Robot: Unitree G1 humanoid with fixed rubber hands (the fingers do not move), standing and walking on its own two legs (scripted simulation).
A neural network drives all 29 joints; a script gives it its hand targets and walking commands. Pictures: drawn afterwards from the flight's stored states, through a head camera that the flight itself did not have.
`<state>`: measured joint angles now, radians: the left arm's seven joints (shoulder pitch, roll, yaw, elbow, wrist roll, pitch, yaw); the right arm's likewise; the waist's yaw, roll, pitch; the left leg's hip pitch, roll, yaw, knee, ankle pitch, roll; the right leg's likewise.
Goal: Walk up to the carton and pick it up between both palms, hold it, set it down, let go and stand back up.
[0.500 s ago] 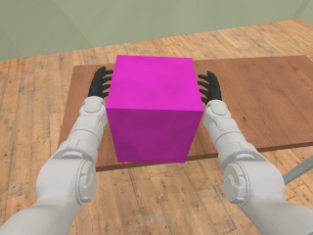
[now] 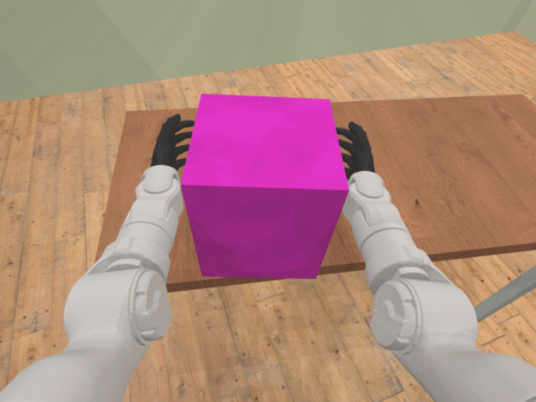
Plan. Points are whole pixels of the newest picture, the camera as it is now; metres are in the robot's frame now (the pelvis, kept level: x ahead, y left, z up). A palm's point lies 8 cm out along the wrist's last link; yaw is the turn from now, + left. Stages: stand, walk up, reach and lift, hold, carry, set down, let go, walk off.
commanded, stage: reach and lift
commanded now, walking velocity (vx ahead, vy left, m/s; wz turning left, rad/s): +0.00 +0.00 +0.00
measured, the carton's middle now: (262, 192) +0.44 -0.01 +0.05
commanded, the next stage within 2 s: none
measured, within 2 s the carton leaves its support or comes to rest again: leaves its support in 1.26 s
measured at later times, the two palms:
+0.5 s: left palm (167, 173) +0.43 +0.13 +0.12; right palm (364, 183) +0.40 -0.17 +0.11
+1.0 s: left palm (167, 175) +0.43 +0.13 +0.11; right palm (364, 186) +0.39 -0.17 +0.11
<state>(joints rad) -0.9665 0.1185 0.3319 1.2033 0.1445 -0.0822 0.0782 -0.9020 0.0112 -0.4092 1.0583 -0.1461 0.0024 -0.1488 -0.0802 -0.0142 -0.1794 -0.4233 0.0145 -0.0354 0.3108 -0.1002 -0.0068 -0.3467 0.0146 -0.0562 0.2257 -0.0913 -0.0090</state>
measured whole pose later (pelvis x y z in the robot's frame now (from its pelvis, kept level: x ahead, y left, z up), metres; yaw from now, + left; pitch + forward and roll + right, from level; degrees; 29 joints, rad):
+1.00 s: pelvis +0.02 +0.00 +0.01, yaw +2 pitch +3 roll +0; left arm -0.72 -0.05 0.45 0.74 0.37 0.07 -0.05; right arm -0.62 0.12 -0.42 0.73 -0.28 -0.09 -0.10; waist -0.09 -0.03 -0.04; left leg -0.14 0.00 -0.06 0.18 -0.09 -0.01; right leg -0.06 0.00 -0.09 0.10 -0.09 -0.01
